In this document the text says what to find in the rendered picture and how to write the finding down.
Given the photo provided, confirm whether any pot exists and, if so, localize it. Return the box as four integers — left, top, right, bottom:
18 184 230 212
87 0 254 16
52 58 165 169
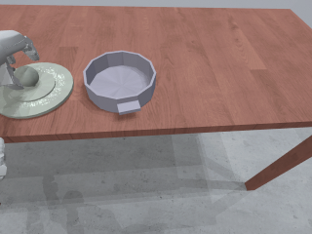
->
83 50 157 115

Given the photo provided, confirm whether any knob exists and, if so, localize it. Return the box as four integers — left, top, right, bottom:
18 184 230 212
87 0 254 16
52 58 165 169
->
14 65 39 87

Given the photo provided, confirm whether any lid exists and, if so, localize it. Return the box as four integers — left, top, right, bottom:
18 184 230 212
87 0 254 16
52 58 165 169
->
0 62 74 119

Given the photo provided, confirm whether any robot left hand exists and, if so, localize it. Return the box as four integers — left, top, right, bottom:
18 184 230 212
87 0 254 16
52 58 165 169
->
0 30 40 91

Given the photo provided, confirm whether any table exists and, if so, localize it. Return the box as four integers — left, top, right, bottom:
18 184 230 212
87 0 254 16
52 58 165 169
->
0 4 312 205

